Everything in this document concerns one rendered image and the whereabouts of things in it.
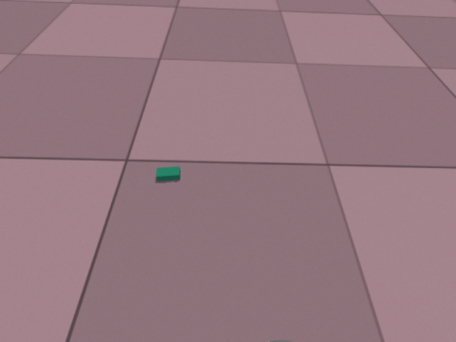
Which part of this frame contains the small box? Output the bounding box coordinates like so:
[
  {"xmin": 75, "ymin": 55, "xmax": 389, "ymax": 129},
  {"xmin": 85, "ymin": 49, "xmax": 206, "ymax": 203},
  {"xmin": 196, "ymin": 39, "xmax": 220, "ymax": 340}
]
[{"xmin": 156, "ymin": 167, "xmax": 180, "ymax": 181}]

